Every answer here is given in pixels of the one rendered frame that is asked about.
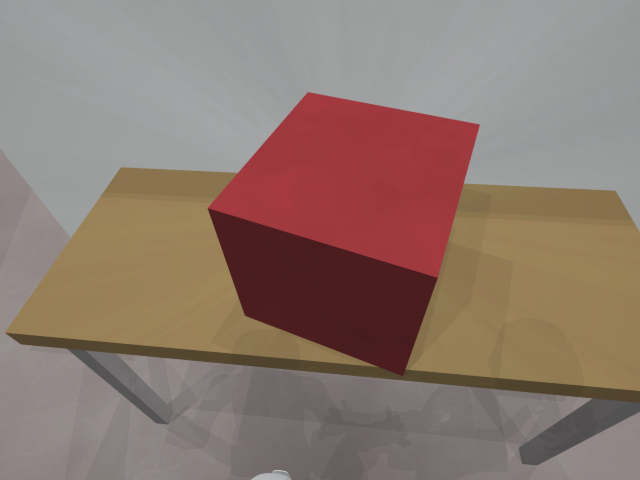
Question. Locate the table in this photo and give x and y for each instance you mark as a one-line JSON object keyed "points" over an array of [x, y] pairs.
{"points": [[538, 291]]}

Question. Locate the robot left shin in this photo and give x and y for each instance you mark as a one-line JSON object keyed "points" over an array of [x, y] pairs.
{"points": [[281, 472]]}

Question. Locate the carton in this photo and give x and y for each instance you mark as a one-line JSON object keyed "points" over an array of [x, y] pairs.
{"points": [[336, 228]]}

